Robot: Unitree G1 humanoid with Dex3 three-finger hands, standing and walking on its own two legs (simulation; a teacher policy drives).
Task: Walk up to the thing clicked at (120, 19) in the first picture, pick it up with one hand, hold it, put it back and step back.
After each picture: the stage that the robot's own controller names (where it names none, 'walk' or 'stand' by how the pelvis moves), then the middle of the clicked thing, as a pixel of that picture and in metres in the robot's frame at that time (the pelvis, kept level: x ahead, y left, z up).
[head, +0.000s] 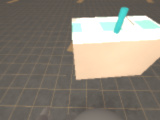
stand; (120, 21) +0.98 -0.26 +0.12
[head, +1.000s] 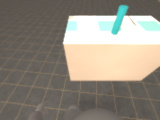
walk; (118, 21) +0.88 -0.19 +0.15
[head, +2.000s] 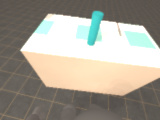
walk; (93, 30) +0.63 +0.04 +0.16
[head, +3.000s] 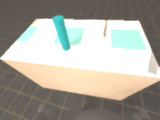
walk; (62, 35) +0.54 +0.26 +0.14
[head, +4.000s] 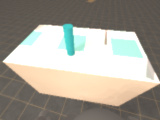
walk; (69, 42) +0.54 +0.21 +0.12
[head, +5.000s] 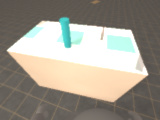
stand; (66, 34) +0.62 +0.26 +0.13
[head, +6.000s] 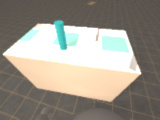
stand; (61, 37) +0.62 +0.29 +0.12
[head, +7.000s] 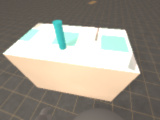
stand; (60, 36) +0.62 +0.30 +0.12
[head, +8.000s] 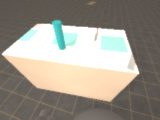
stand; (59, 36) +0.62 +0.30 +0.12
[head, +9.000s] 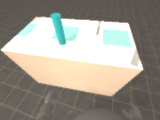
rise first; (59, 31) +0.63 +0.30 +0.13
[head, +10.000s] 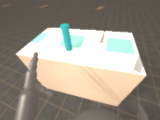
go down; (67, 38) +0.64 +0.29 +0.12
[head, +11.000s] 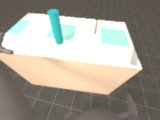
go down; (56, 29) +0.63 +0.26 +0.14
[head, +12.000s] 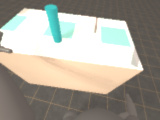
approach; (55, 26) +0.62 +0.27 +0.15
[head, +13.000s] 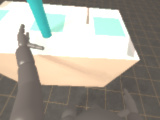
close in; (41, 19) +0.62 +0.30 +0.18
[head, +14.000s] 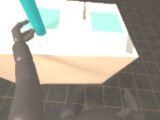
close; (33, 15) +0.61 +0.30 +0.19
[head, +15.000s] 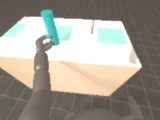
lift; (51, 30) +0.61 +0.30 +0.17
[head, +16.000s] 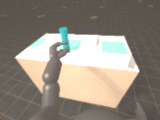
close; (65, 41) +0.67 +0.30 +0.14
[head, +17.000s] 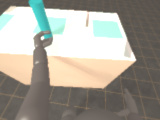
hold; (43, 22) +0.63 +0.30 +0.16
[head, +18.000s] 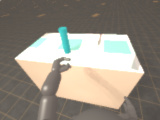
hold; (65, 41) +0.64 +0.29 +0.15
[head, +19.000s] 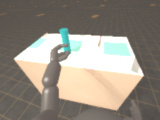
hold; (66, 42) +0.63 +0.29 +0.14
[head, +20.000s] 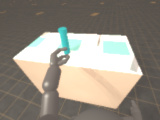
hold; (64, 41) +0.64 +0.29 +0.13
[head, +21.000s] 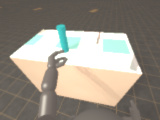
hold; (63, 40) +0.63 +0.29 +0.13
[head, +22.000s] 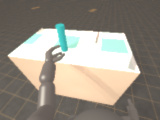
close; (62, 39) +0.64 +0.29 +0.13
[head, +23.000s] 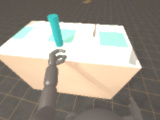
hold; (56, 32) +0.63 +0.30 +0.16
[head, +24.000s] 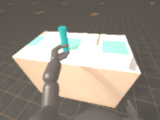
stand; (64, 40) +0.65 +0.29 +0.14
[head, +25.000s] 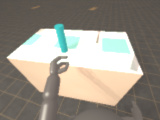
hold; (62, 39) +0.62 +0.29 +0.13
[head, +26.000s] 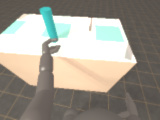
hold; (50, 27) +0.65 +0.30 +0.16
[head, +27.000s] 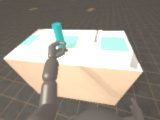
stand; (59, 38) +0.62 +0.29 +0.16
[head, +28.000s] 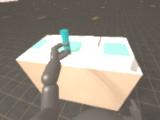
hold; (66, 43) +0.65 +0.29 +0.14
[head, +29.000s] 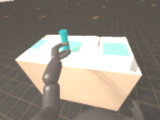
hold; (65, 43) +0.64 +0.29 +0.13
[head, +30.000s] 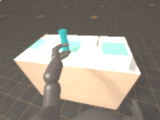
crouch; (64, 43) +0.65 +0.29 +0.13
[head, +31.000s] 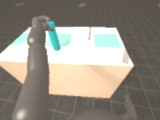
crouch; (53, 37) +0.64 +0.30 +0.13
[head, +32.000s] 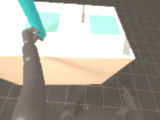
lower; (34, 19) +0.61 +0.30 +0.16
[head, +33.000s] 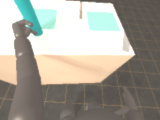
lower; (29, 15) +0.62 +0.31 +0.18
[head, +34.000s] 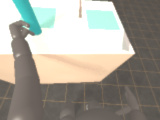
lower; (27, 14) +0.62 +0.31 +0.19
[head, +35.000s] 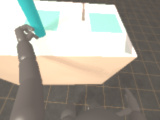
lower; (33, 17) +0.61 +0.30 +0.18
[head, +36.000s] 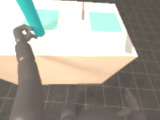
loosen; (31, 16) +0.61 +0.31 +0.18
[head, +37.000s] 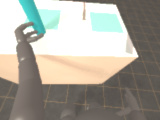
open; (32, 14) +0.62 +0.31 +0.19
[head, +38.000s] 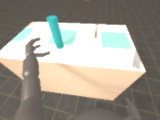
sink last; (56, 34) +0.60 +0.30 +0.15
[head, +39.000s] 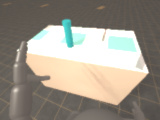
stand; (68, 35) +0.66 +0.29 +0.15
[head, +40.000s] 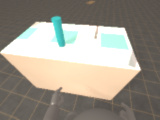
stand; (59, 33) +0.64 +0.30 +0.14
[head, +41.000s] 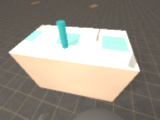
stand; (63, 35) +0.67 +0.29 +0.12
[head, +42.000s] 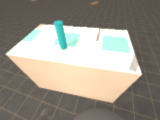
stand; (61, 36) +0.64 +0.30 +0.12
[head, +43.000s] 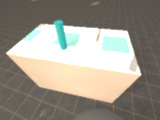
stand; (61, 36) +0.64 +0.30 +0.12
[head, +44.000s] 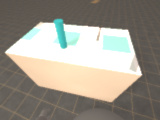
stand; (61, 35) +0.64 +0.30 +0.12
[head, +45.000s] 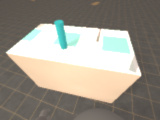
stand; (61, 36) +0.64 +0.30 +0.12
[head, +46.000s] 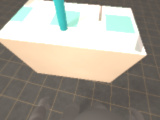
walk; (61, 14) +0.70 +0.28 +0.14
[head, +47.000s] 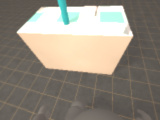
walk; (64, 11) +0.92 +0.35 +0.14
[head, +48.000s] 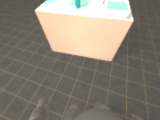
stand; out of the picture +1.24 +0.25 +0.15
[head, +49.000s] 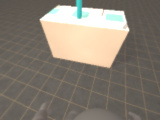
stand; (79, 8) +1.25 +0.26 +0.13
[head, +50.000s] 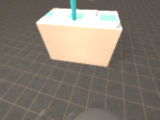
stand; (73, 10) +1.27 +0.30 +0.12
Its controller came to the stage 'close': yes
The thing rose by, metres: 0.00
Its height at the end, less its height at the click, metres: +0.00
